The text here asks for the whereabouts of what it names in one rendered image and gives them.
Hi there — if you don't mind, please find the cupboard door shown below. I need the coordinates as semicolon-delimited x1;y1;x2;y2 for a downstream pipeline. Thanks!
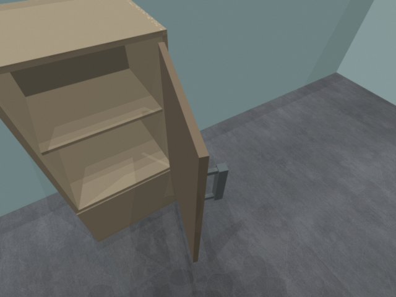
158;42;209;263

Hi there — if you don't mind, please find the handle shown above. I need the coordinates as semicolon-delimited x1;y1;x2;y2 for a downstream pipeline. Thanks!
205;163;228;200

